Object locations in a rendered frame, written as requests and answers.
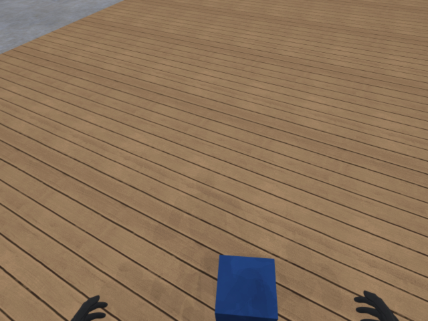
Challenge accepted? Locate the robot left hand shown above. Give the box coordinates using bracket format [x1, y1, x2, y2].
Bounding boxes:
[71, 295, 108, 321]

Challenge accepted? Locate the robot right hand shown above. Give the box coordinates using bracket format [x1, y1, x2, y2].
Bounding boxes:
[354, 291, 399, 321]

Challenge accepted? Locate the carton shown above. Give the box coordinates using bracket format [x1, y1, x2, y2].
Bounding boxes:
[215, 255, 278, 321]

